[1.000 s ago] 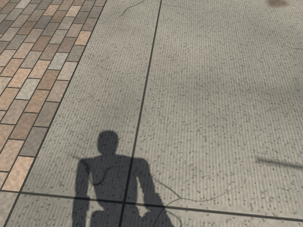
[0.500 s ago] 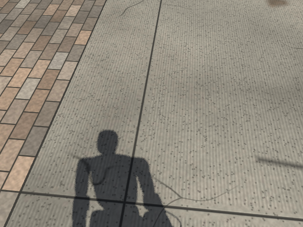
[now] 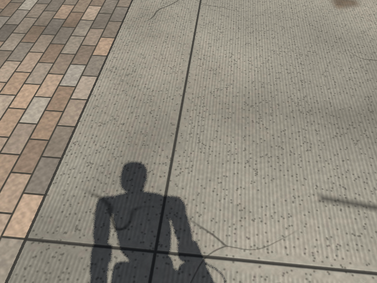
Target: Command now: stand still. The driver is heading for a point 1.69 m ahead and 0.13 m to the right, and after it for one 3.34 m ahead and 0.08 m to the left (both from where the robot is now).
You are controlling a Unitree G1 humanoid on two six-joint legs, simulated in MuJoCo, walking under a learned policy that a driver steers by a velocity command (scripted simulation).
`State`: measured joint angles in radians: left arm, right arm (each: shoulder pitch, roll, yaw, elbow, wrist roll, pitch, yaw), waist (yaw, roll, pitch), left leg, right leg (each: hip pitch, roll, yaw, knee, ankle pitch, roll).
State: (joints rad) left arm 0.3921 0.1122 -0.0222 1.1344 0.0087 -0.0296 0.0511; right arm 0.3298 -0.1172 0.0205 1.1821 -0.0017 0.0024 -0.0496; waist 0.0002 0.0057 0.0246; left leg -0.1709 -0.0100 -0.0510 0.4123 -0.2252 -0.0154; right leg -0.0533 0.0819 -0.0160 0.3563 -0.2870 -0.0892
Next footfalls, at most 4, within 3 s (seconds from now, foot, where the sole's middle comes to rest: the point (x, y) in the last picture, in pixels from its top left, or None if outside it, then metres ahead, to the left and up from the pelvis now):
0.56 left None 0.22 0.16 -0.78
1.10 right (198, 271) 0.56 0.01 -0.78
1.56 left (148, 255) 0.62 0.19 -0.78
1.98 right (208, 222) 0.76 -0.03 -0.78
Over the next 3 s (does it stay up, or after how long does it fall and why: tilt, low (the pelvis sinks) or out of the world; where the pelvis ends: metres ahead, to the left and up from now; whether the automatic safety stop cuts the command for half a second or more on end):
stays up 1.18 0.07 -0.01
